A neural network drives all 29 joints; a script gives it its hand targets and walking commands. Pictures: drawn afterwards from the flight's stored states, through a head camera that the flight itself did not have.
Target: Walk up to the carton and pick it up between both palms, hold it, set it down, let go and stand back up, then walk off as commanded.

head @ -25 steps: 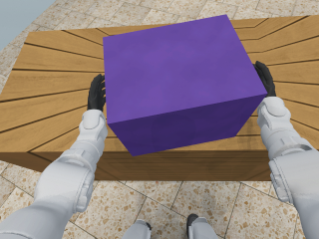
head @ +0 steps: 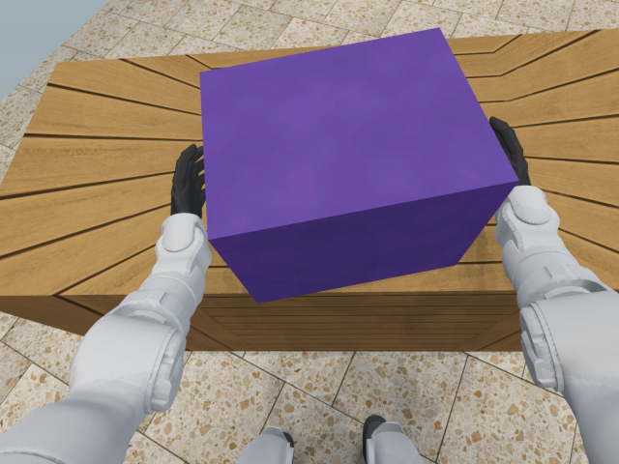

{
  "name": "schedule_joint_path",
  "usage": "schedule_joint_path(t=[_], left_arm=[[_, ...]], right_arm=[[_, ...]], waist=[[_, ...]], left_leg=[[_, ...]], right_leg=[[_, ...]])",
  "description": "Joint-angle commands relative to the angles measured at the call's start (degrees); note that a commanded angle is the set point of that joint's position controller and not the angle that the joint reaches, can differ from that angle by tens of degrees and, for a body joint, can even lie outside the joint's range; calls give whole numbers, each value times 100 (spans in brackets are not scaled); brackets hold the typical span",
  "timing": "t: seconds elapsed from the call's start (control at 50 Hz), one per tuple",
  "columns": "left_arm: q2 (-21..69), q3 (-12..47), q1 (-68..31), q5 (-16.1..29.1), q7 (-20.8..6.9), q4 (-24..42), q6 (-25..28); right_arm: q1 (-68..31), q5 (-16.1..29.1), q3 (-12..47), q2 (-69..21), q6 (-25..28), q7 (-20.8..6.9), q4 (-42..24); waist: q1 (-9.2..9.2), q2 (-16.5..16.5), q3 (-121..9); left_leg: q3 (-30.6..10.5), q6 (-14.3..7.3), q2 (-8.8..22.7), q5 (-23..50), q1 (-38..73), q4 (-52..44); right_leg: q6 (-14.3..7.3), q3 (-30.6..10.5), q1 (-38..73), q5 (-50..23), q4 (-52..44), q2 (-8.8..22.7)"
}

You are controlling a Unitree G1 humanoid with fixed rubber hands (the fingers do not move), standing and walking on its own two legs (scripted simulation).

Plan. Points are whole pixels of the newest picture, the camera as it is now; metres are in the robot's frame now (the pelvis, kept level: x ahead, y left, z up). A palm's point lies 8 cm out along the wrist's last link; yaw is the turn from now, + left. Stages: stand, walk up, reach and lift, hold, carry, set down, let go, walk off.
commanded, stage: reach and lift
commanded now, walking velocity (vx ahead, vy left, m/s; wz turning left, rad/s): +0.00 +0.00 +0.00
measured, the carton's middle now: (340, 178) +0.49 +0.01 +0.00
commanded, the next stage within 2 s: none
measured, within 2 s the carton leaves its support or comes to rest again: leaves its support in 0.88 s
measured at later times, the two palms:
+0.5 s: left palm (182, 209) +0.42 +0.22 +0.02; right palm (494, 188) +0.46 -0.19 +0.03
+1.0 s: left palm (176, 215) +0.40 +0.22 +0.03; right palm (500, 209) +0.43 -0.19 +0.03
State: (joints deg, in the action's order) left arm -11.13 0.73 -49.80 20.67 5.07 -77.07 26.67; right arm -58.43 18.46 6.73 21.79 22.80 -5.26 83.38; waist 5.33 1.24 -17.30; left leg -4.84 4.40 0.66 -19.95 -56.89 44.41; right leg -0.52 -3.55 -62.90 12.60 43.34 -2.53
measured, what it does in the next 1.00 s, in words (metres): stands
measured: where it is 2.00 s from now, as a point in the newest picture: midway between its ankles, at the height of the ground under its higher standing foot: outside the picture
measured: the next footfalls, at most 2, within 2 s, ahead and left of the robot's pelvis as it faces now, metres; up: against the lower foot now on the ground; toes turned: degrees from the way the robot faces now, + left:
none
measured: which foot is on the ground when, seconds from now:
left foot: down 0.00-1.00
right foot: down 0.00-1.00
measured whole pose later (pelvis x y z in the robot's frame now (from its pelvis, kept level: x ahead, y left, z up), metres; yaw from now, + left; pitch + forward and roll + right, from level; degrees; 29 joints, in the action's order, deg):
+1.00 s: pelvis +0.00 +0.02 +0.02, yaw -1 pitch +27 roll -1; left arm -7.3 -6.0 -46.5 14.4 7.3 -81.5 34.9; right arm -49.0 -1.3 -8.9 18.3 33.0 -5.9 83.4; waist 4.0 2.9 -14.8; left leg -4.8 2.5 1.1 -16.8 -47.8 37.2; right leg 1.0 -3.5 -51.0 7.3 30.9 -2.2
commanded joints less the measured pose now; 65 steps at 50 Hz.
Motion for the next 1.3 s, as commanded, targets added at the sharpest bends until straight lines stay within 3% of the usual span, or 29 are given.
schedule_joint_path(t=[0.0,0.08,0.12,0.16,0.26,0.3,0.42,0.52,0.62,0.72,0.8,0.88,1.02,1.08,1.28], left_arm=[[909,-181,-2573,-768,-352,369,375],[1793,-285,-2704,-1272,-658,267,458],[2605,-185,-2886,-1610,-891,284,511],[2919,-79,-2925,-1776,-1000,274,556],[2977,-146,-2608,-1927,-1107,48,643],[3023,-182,-2576,-1982,-1094,49,719],[3235,-31,-2460,-2028,-1035,275,918],[3506,220,-2453,-2054,-953,592,1015],[3760,445,-2409,-2088,-860,795,1039],[3872,611,-2467,-2056,-794,839,1051],[3859,698,-2525,-1971,-785,783,1056],[3821,771,-2695,-1828,-819,653,1052],[3720,864,-3009,-1473,-958,431,1016],[3779,976,-3092,-1336,-1008,523,990],[4221,1468,-3439,-1040,-991,1552,731]], right_arm=[[-2350,-719,-431,-1010,55,-129,-753],[-2316,-1443,-709,-2084,129,-375,-695],[-2264,-1937,-802,-3042,188,-581,-629],[-2000,-2279,-943,-3498,253,-658,-383],[-1743,-2567,-1014,-3818,473,-617,-206],[-1796,-2620,-1010,-3821,626,-601,-248],[-1967,-2673,-891,-3741,1083,-583,-542],[-2108,-2670,-826,-3546,1404,-626,-767],[-2090,-2696,-913,-3261,1586,-699,-765],[-2159,-2762,-1051,-3023,1651,-776,-840],[-2204,-2762,-991,-3051,1615,-806,-981],[-2295,-2708,-820,-3234,1480,-824,-1190],[-2216,-2597,-379,-3946,1021,-742,-1724],[-2176,-2470,-119,-4276,798,-696,-1991],[-1994,-1803,628,-4958,53,-506,-3182]], waist=[[-225,-558,-3525],[-274,-611,-3211],[-322,-608,-2982],[-410,-589,-2913],[-435,-699,-2792],[-430,-592,-2790],[-504,-313,-2942],[-555,67,-3204],[-556,338,-3313],[-475,383,-3300],[-423,232,-3314],[-390,25,-3307],[-546,-562,-3349],[-577,-658,-3452],[-776,-398,-3792]], left_leg=[[845,-129,-123,1806,782,-248],[899,-165,-158,1630,701,-411],[941,-181,-180,1480,662,-531],[958,-183,-185,1478,684,-617],[952,-253,-216,1568,431,-769],[928,-237,-202,1748,490,-804],[800,-140,-144,2533,1023,-841],[647,-20,-48,3292,1767,-849],[530,134,89,4165,2875,-789],[438,209,165,4421,3528,-817],[454,168,132,4141,3502,-881],[523,47,40,3340,3029,-1038],[654,-220,-154,2034,1931,-1279],[678,-282,-217,1754,1658,-1357],[473,-252,-349,1931,1815,-1454]], right_leg=[[179,582,3663,-1287,-225,115],[170,610,3965,-1296,-325,218],[147,618,4149,-1296,-403,286],[159,570,4412,-1613,-463,331],[268,381,5201,-2545,-476,392],[258,393,5284,-2754,-492,378],[201,530,5351,-3576,-581,257],[92,734,4973,-3830,-745,86],[-10,998,4079,-3318,-1000,-102],[-108,1166,3333,-2570,-1262,-195],[-112,1140,3353,-2403,-1364,-177],[-54,1027,3773,-2347,-1331,-101],[171,690,4948,-2323,-1196,105],[249,556,5390,-2366,-1131,191],[262,360,6143,-2832,-1018,203]])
